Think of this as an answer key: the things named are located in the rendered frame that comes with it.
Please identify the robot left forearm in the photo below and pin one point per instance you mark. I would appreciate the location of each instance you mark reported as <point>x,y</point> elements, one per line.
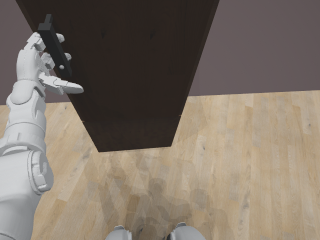
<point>26,126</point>

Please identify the left robot upper arm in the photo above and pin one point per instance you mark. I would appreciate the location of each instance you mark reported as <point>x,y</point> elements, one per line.
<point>24,178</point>

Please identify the robot right shin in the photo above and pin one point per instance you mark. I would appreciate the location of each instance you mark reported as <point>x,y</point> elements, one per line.
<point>180,224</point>

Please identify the left robot hand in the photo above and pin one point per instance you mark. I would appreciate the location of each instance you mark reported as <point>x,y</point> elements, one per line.
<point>30,66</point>

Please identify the handle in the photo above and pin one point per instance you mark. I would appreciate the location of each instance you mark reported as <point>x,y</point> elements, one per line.
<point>52,43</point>

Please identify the right robot thigh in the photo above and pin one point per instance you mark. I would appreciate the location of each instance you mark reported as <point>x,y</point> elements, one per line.
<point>186,233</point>

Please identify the cupboard door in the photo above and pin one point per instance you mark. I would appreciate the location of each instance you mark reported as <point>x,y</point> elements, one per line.
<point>133,58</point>

